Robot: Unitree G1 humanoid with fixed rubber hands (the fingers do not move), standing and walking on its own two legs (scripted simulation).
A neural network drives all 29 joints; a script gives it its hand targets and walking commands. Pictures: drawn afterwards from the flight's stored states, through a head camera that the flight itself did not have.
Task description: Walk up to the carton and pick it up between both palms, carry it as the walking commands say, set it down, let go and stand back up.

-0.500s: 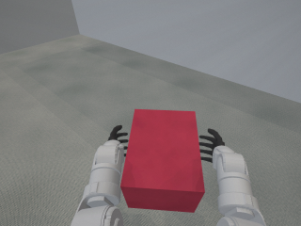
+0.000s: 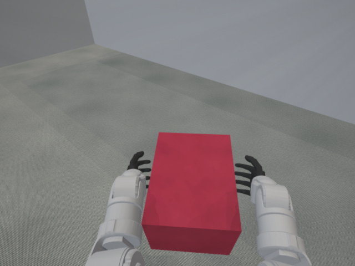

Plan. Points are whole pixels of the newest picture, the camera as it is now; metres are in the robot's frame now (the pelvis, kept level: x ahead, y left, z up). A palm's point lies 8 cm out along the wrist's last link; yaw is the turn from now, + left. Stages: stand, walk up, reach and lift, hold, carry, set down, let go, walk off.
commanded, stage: hold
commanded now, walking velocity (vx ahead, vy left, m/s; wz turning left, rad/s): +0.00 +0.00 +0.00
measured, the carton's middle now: (191, 190) +0.34 -0.01 -0.02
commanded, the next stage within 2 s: carry in 0.62 s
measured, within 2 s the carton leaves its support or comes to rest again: neither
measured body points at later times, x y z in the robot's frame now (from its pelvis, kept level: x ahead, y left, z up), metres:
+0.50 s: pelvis +0.00 +0.00 +0.00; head -0.07 +0.00 +0.44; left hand +0.32 +0.14 +0.06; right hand +0.30 -0.16 +0.06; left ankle +0.04 +0.12 -0.73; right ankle +0.04 -0.15 -0.73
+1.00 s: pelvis +0.06 +0.00 +0.01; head +0.03 -0.01 +0.46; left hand +0.38 +0.13 +0.11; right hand +0.37 -0.16 +0.10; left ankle +0.04 +0.14 -0.69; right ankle +0.03 -0.15 -0.73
